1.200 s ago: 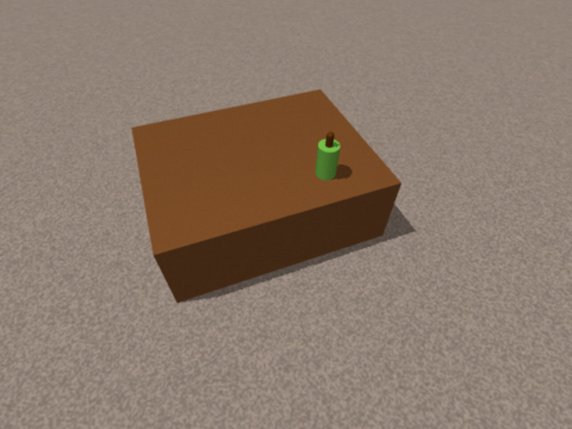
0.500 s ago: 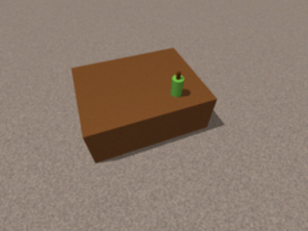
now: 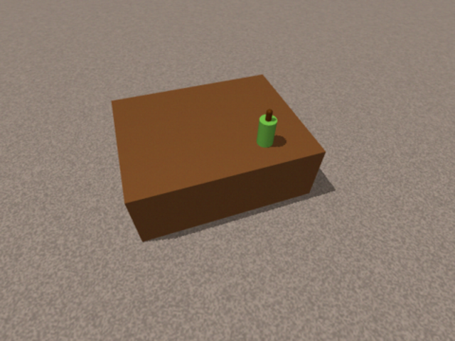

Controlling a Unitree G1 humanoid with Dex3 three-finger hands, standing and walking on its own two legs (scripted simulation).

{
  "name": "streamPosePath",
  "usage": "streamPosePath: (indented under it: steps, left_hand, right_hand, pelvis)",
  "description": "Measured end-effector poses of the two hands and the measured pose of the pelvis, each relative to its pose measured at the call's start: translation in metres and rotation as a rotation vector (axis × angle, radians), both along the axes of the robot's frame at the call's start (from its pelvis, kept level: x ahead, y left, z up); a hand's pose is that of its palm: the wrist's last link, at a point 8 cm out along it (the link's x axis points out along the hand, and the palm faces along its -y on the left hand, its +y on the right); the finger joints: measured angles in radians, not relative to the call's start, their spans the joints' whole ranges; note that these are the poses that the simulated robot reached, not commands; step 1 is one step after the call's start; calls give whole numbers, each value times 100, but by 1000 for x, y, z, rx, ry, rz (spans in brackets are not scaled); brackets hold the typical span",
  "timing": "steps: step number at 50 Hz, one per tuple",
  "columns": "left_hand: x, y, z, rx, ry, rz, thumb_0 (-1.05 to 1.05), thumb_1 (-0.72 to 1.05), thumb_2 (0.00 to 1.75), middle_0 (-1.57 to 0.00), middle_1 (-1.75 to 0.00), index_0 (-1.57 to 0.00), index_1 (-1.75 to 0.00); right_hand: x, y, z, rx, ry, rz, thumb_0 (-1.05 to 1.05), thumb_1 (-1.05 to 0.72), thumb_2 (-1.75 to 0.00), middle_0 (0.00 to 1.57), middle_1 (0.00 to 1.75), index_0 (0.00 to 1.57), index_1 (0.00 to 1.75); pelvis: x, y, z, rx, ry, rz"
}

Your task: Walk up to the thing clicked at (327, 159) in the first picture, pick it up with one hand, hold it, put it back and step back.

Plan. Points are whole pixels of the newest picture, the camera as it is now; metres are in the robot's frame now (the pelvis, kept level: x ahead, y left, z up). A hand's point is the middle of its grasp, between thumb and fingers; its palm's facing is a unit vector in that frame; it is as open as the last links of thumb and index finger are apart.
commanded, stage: walk up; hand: right
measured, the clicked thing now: (267, 126) +1.05 -0.18 -0.35
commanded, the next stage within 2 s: none
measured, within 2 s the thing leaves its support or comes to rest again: neither
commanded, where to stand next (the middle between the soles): +0.53 -0.09 m, yaw +18 degrees
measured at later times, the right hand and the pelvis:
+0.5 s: hand (379, 279) +0.27 -0.33 -0.14, palm faces -0.25 +0.88 -0.40, open 7.4 cm; pelvis +0.13 -0.07 -0.01, yaw +10 degrees
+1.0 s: hand (379, 219) +0.44 -0.40 -0.17, palm faces -0.27 +0.86 -0.44, open 7.4 cm; pelvis +0.31 -0.13 -0.04, yaw +15 degrees
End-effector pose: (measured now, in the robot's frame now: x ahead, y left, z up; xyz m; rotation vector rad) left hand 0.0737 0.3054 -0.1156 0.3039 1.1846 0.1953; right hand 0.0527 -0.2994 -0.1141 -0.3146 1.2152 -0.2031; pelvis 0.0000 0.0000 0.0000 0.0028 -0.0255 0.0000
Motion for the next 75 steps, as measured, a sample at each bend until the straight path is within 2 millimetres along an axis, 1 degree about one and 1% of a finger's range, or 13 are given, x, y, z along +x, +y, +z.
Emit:
streamPosePath:
  steps: [6,11,19,27,31,36,44,47,50,56,62,67,75]
  left_hand:
    - [10,-2,5,37,-31,35,1,91,90,-20,-30,-21,-30]
    - [15,-21,10,80,-62,54,1,91,90,-20,-30,-21,-30]
    - [-5,-56,18,52,0,181,1,91,90,-20,-30,-21,-30]
    - [5,-69,-14,-1,80,243,1,91,90,-20,-30,-21,-30]
    - [32,-69,-31,-17,97,253,1,91,90,-20,-30,-21,-30]
    - [90,-70,-21,-21,21,208,1,91,90,-20,-30,-21,-30]
    - [162,-76,2,39,-55,197,1,91,90,-20,-30,-21,-30]
    - [176,-82,3,99,-71,215,1,91,90,-20,-30,-21,-30]
    - [178,-96,5,121,-66,264,1,91,90,-20,-30,-21,-30]
    - [184,-121,13,74,9,321,1,91,90,-20,-30,-21,-30]
    - [202,-120,-2,28,66,342,1,90,90,-20,-30,-21,-30]
    - [239,-108,-26,3,75,349,1,91,90,-20,-30,-21,-30]
    - [311,-100,-22,8,-17,314,1,91,90,-20,-30,-21,-30]
  right_hand:
    - [-3,-35,-1,-29,40,23,1,-90,-90,21,30,21,30]
    - [20,-75,-11,-53,69,46,1,-90,-90,21,30,21,30]
    - [128,-87,6,-39,-7,187,1,-90,-90,20,30,21,30]
    - [256,-60,12,-50,-129,317,1,-90,-90,20,30,21,30]
    - [302,-47,13,-59,-237,343,1,-90,-90,20,30,21,30]
    - [322,-52,28,-50,-273,314,1,-90,-90,21,30,21,30]
    - [347,-104,16,-57,-181,315,1,-89,-90,21,30,21,30]
    - [370,-131,-3,-73,-140,318,1,-89,-90,21,30,21,30]
    - [395,-141,-14,-87,-92,319,1,-90,-90,21,30,21,30]
    - [450,-125,-1,-37,-86,379,1,-90,-90,20,30,21,30]
    - [504,-95,9,-35,-92,434,1,-90,-90,20,30,21,30]
    - [543,-72,7,-57,-160,443,1,-90,-90,20,30,21,30]
    - [569,-68,16,-63,-173,436,1,-90,-90,21,30,21,30]
  pelvis:
    - [15,-25,-7,30,8,37]
    - [41,-53,-16,-1,-10,77]
    - [91,-71,-3,-4,-18,144]
    - [149,-71,-19,-15,-26,190]
    - [174,-67,-30,12,-40,200]
    - [207,-74,-19,18,-50,207]
    - [265,-104,-20,16,-39,230]
    - [292,-121,-33,5,-33,248]
    - [312,-129,-35,-8,-36,269]
    - [349,-129,-16,-9,-24,295]
    - [386,-117,-16,-15,-13,316]
    - [408,-102,-28,-9,-26,334]
    - [434,-106,-20,-13,-17,338]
